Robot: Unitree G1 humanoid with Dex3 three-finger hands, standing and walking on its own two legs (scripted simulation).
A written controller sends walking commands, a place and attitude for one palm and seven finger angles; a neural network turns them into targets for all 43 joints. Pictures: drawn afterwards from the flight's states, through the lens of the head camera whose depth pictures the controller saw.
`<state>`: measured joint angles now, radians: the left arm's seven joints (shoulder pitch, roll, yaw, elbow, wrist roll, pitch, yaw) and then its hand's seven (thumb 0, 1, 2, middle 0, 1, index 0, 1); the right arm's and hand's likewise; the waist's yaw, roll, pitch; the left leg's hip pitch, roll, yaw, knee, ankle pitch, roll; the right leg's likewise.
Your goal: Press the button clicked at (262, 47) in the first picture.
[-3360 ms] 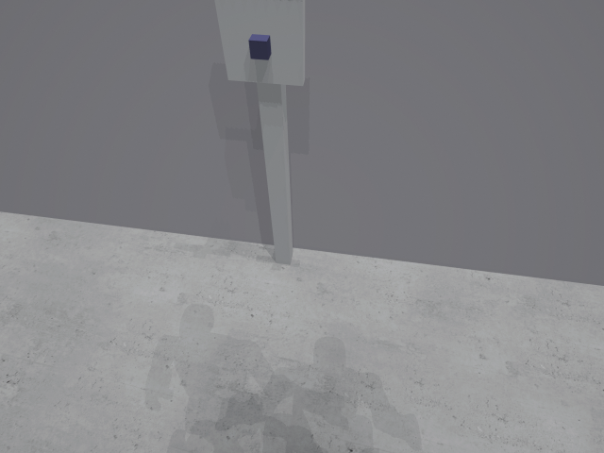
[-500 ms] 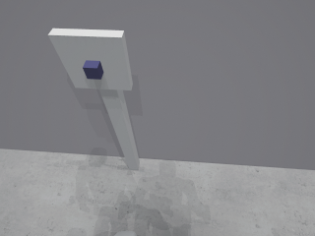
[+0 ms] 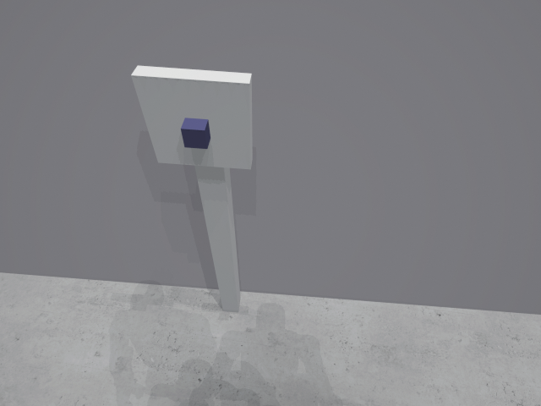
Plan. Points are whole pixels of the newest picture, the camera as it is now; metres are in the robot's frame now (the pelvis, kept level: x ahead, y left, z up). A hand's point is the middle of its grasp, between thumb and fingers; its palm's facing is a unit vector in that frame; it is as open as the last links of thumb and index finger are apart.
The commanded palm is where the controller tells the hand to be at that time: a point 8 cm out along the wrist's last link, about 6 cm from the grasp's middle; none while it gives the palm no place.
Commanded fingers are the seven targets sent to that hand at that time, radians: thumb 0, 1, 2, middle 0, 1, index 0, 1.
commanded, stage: come to a stop and stand still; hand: left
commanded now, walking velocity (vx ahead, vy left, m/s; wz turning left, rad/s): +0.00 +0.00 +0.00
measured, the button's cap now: (196, 132) +0.51 +0.16 +0.12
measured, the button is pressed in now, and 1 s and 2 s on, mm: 0 0 0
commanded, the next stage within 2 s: look again from close up in 1.22 s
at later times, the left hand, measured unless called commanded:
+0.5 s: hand out of the picture +0.02 +0.16 -0.18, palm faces +0.02 -0.98 -0.19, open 7.3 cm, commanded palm none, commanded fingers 0.00 0.90 0.90 -0.20 -0.30 -0.20 -0.30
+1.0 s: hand out of the picture +0.03 +0.15 -0.17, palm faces +0.01 -0.98 -0.22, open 7.3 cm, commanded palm none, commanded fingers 0.00 0.90 0.90 -0.20 -0.30 -0.20 -0.30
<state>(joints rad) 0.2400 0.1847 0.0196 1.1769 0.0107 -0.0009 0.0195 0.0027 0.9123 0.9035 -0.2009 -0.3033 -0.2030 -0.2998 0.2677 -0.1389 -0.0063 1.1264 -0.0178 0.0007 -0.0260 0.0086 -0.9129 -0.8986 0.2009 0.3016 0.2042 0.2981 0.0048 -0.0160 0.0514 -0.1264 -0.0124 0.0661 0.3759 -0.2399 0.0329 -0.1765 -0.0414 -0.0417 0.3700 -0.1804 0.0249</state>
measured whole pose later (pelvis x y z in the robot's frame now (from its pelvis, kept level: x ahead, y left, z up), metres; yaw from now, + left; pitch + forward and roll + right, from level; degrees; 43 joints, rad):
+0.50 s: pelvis +0.01 -0.01 +0.00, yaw -1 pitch -1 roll +0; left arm 0.23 0.15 0.02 1.17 0.01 -0.02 0.03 0.01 0.92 0.90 -0.20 -0.30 -0.20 -0.30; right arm 0.29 -0.12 -0.01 1.16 -0.02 -0.01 -0.04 0.01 -0.91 -0.90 0.20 0.30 0.20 0.30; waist -0.01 0.00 0.05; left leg -0.09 0.01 0.07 0.37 -0.26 0.01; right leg -0.15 -0.02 -0.04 0.39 -0.21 0.01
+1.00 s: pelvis +0.01 -0.04 +0.00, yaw +0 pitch -1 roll +0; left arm 0.20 0.19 0.02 1.16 0.01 -0.03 0.02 0.00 0.91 0.90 -0.20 -0.30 -0.20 -0.30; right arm 0.23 -0.19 -0.02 1.15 -0.02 -0.01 -0.03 0.01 -0.91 -0.90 0.20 0.30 0.20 0.30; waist -0.01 0.00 0.06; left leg -0.08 0.04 0.06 0.34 -0.23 -0.02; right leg -0.14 0.01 -0.05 0.35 -0.18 -0.03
